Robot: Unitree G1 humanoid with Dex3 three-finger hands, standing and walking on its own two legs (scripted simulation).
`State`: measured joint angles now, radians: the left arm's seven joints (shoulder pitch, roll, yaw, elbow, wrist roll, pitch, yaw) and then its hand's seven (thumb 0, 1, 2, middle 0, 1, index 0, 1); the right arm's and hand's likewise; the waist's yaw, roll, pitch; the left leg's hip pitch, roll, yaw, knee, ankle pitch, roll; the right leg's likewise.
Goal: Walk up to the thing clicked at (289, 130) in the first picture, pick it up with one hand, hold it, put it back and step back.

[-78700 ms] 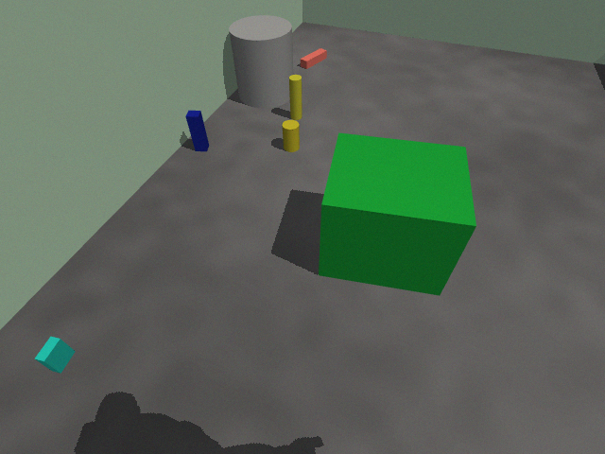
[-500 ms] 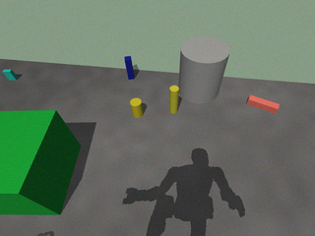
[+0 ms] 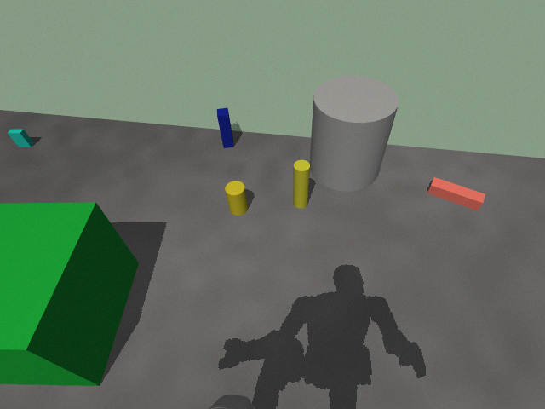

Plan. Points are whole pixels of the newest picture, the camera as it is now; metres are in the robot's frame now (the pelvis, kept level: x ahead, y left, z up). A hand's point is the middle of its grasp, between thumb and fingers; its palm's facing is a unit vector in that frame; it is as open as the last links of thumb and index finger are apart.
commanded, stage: step back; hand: left
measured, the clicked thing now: (236, 198) +1.07 +0.25 -0.69
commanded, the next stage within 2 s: stand in 0.32 s
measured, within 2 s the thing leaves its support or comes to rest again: neither
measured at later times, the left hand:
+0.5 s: hand out of the picture +0.12 +0.29 -0.14, palm faces -0.01 -0.94 -0.34, open 7.4 cm
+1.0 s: hand out of the picture +0.09 +0.28 -0.14, palm faces -0.04 -0.94 -0.34, open 7.4 cm
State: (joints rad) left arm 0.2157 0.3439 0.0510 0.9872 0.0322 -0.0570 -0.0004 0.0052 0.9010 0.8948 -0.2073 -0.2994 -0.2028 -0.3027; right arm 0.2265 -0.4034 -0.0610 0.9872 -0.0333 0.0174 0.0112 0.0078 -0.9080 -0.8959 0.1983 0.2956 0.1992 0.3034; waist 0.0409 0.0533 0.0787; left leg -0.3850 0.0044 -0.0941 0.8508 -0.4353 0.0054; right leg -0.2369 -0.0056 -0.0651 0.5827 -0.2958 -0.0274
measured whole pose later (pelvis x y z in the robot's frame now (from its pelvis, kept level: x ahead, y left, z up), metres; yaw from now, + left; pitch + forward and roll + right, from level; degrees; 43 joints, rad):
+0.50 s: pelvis +0.03 +0.03 +0.01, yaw -1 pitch -3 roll +0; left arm 0.09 0.36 0.00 1.09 0.00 -0.02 0.00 0.00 0.91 0.90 -0.20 -0.30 -0.20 -0.30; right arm 0.05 -0.33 0.00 1.07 -0.01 -0.02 0.01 0.01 -0.91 -0.90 0.20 0.30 0.20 0.30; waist 0.02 0.00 0.07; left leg -0.21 0.02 0.00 0.49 -0.22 -0.01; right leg -0.14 -0.04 -0.01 0.46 -0.27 0.03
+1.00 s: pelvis +0.02 +0.02 +0.02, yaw -1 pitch -3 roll +0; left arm 0.11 0.36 0.00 1.15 0.01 -0.02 -0.01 0.00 0.90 0.90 -0.20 -0.30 -0.20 -0.30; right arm 0.11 -0.35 -0.01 1.15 -0.01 0.00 0.02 0.01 -0.91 -0.90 0.20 0.30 0.20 0.30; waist 0.00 0.01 0.07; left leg -0.17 0.04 0.00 0.35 -0.13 -0.03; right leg -0.11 -0.02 -0.01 0.35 -0.19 0.02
